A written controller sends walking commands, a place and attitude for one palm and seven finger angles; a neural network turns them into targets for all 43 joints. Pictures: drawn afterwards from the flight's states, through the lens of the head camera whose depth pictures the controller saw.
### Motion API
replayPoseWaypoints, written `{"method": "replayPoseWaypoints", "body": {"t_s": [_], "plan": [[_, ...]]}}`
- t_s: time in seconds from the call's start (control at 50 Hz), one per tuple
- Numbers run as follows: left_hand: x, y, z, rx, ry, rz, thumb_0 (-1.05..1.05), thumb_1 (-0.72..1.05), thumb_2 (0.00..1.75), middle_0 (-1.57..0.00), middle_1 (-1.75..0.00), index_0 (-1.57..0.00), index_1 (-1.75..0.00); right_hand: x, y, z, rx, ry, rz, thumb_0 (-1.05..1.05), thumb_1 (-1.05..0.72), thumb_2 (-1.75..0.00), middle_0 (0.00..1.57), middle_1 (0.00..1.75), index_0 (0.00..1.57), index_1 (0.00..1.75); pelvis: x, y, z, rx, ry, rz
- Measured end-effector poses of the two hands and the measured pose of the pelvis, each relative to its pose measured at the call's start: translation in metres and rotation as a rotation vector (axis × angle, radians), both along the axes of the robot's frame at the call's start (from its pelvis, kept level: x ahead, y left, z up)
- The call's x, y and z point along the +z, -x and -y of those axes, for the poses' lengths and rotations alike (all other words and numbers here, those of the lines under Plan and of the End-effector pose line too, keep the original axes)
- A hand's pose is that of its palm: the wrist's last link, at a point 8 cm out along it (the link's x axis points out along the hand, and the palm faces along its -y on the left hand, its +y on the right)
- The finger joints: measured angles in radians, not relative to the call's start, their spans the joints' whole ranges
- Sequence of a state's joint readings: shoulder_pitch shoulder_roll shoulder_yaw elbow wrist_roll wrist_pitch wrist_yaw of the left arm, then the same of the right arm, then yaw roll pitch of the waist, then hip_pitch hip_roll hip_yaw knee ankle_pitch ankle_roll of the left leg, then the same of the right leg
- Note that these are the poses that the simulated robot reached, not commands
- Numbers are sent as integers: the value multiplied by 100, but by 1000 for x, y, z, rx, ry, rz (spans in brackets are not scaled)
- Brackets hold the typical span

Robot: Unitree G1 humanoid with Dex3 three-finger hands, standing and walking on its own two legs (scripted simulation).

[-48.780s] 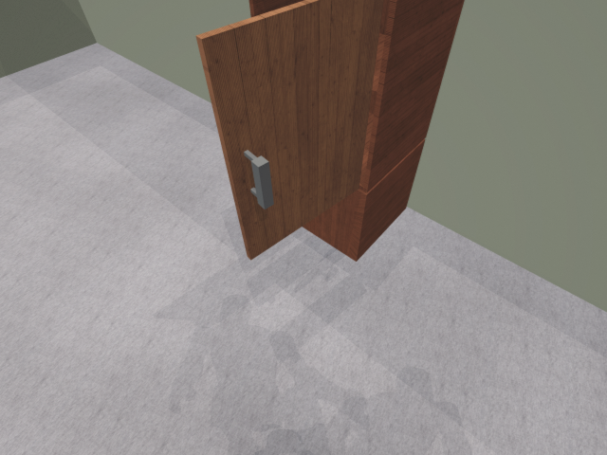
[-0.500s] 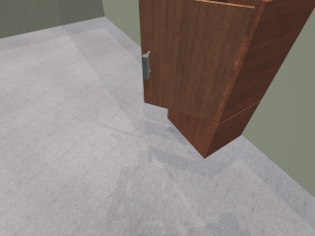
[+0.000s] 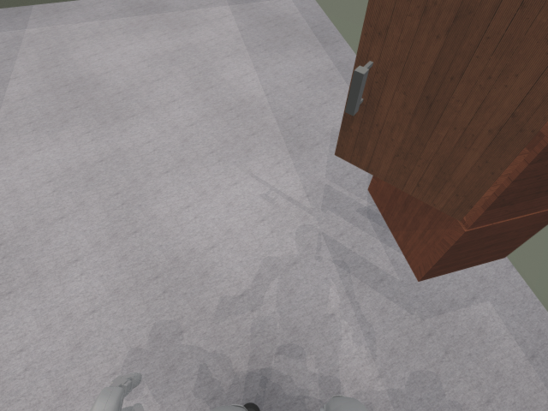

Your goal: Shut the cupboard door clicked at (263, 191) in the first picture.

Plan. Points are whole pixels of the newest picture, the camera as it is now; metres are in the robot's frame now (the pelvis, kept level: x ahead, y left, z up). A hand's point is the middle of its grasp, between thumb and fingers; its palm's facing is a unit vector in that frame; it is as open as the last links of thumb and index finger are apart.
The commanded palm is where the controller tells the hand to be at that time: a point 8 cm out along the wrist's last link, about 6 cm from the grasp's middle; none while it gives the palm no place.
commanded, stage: walk to a spot facing it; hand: left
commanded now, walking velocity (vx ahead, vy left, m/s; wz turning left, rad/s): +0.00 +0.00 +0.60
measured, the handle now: (360, 87) +0.84 -0.20 -0.05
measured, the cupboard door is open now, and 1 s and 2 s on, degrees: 37 37 37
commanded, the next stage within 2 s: turn to face it in 1.64 s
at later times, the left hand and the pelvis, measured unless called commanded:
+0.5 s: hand out of the picture -0.02 +0.19 -0.19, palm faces +0.37 -0.88 -0.29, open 7.4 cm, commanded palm none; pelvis +0.02 -0.04 -0.02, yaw +21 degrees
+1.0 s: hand out of the picture -0.04 +0.13 -0.18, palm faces +0.66 -0.72 -0.21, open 7.4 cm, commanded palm none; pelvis +0.04 -0.06 -0.02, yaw +41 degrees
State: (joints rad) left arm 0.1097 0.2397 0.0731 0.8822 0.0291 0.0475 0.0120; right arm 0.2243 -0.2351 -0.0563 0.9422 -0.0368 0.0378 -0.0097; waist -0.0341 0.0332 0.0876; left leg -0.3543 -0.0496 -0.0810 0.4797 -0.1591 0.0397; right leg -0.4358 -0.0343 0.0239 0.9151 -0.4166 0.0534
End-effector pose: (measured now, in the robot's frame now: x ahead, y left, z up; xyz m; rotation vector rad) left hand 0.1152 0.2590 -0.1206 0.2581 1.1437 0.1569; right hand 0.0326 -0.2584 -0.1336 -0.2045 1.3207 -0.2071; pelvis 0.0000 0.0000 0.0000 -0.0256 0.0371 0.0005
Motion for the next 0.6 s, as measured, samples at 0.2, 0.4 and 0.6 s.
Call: {"method": "replayPoseWaypoints", "body": {"t_s": [0.2,0.4,0.6], "plan": [[6,44,25,135,-53,6,0,91,90,-20,-30,-20,-29,-11,-74,48,132,-3,63,0,-91,-89,20,30,20,30,-7,-7,38,148,-31,10],[-20,127,36,357,20,-101,0,90,90,-20,-30,-20,-30,-5,-159,5,380,-28,128,0,-91,-89,20,30,19,30,-15,-20,36,318,-64,30],[-14,153,40,503,5,-108,1,91,90,-20,-30,-20,-29,-7,-187,-21,525,-54,147,0,-91,-89,21,30,20,30,-13,-23,50,429,-47,37]]}}
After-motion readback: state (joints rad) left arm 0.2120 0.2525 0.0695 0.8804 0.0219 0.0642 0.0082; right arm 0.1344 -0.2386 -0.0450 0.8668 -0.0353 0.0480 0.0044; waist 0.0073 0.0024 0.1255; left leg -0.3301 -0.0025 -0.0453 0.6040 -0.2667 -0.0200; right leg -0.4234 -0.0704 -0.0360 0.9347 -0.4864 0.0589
